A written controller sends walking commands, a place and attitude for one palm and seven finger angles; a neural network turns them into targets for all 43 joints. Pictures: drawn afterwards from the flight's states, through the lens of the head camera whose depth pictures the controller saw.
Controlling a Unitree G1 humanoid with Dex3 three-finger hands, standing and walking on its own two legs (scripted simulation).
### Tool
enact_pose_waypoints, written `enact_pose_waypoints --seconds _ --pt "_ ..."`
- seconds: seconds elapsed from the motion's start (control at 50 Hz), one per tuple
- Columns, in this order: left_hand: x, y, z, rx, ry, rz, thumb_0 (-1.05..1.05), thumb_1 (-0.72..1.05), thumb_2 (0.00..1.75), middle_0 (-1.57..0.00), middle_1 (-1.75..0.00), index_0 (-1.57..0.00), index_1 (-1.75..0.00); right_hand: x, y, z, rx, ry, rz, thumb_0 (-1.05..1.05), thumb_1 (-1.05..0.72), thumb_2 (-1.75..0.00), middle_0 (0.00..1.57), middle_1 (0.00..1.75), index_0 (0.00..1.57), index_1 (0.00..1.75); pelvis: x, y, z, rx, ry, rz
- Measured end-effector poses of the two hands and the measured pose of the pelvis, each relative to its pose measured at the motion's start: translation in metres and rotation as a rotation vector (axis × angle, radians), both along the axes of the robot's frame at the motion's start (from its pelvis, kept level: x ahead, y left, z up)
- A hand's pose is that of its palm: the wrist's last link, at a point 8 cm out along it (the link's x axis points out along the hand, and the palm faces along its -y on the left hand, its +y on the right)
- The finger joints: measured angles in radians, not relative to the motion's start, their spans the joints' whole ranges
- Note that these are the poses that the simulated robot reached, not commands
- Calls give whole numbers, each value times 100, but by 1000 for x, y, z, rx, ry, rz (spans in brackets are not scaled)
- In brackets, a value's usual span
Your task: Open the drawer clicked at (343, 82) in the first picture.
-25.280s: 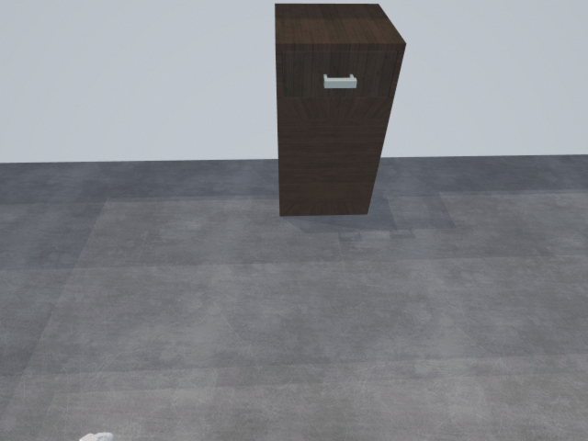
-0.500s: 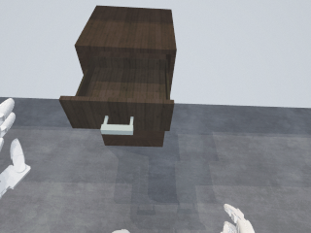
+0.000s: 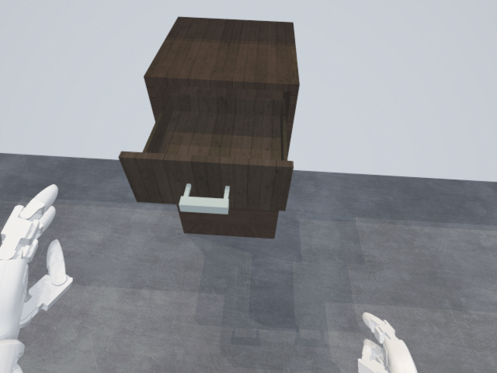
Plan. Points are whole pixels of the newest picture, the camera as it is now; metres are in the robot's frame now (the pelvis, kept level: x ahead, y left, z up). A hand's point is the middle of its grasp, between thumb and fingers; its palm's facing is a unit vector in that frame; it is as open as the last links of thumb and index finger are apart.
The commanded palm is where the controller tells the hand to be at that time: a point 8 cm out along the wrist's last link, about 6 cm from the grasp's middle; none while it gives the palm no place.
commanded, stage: let the arm hang, fingers relaxed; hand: left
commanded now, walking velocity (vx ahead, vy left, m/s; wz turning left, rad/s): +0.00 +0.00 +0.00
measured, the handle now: (206, 197) +0.49 +0.14 -0.07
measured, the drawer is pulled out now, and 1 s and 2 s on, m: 0.30 0.30 0.30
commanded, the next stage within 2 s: look to check the result in 1.06 s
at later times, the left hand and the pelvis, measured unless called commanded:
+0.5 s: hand out of the picture -0.08 +0.19 -0.17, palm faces +0.01 -0.98 -0.21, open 7.2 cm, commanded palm none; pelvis -0.01 +0.01 +0.00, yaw -1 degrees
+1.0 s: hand out of the picture -0.01 +0.15 -0.17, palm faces +0.01 -0.99 -0.16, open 7.3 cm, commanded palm none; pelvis +0.00 +0.00 +0.00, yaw -2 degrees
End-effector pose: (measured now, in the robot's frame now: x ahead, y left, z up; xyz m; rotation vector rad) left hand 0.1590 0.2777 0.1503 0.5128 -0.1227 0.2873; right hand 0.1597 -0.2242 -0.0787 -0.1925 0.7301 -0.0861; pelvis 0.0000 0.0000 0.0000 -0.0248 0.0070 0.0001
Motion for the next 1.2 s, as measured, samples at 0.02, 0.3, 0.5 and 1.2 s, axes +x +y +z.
enact_pose_waypoints --seconds 0.02,0.3,0.5,1.2 --pt "6 5 -26 -31 98 20 1 89 90 -21 -30 -20 -30 0 -1 -8 4 26 14 1 -91 -90 21 30 20 30 -1 2 -2 2 5 3" --pt "-148 -50 -301 -512 1378 234 -1 100 90 -21 -30 -20 -30 -133 -7 -45 -45 537 -106 1 -91 -90 20 30 20 30 -9 2 0 8 -44 -3" --pt "-236 -35 -287 -487 1619 369 0 94 90 -21 -30 -20 -30 -214 8 -54 -1 777 -183 1 -91 -90 20 30 20 30 -7 9 5 10 -47 -9" --pt "-173 -76 -293 -515 1506 287 1 91 90 -20 -30 -20 -30 -193 18 -65 75 730 -209 0 -91 -90 20 30 20 30 6 -6 5 23 -49 -25"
